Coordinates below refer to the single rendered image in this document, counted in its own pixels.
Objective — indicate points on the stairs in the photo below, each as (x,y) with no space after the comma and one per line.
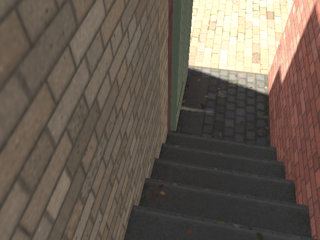
(148,225)

